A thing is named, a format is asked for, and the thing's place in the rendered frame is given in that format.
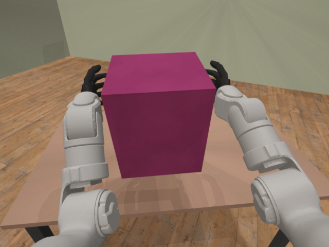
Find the robot right forearm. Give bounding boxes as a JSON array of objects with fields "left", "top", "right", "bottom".
[{"left": 214, "top": 85, "right": 321, "bottom": 208}]

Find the left robot hand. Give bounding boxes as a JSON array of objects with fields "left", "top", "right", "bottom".
[{"left": 81, "top": 65, "right": 107, "bottom": 105}]

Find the carton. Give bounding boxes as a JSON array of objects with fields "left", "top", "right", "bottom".
[{"left": 101, "top": 52, "right": 216, "bottom": 179}]

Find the robot left forearm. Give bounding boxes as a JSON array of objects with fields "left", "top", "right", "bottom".
[{"left": 58, "top": 92, "right": 109, "bottom": 231}]

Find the table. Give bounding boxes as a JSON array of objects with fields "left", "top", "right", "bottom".
[{"left": 0, "top": 108, "right": 329, "bottom": 247}]

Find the robot right upper arm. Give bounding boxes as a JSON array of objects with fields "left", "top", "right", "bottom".
[{"left": 251, "top": 167, "right": 329, "bottom": 247}]

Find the robot left upper arm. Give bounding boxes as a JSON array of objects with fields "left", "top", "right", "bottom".
[{"left": 31, "top": 189, "right": 120, "bottom": 247}]

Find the right robot hand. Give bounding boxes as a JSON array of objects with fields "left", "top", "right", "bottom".
[{"left": 205, "top": 61, "right": 230, "bottom": 94}]

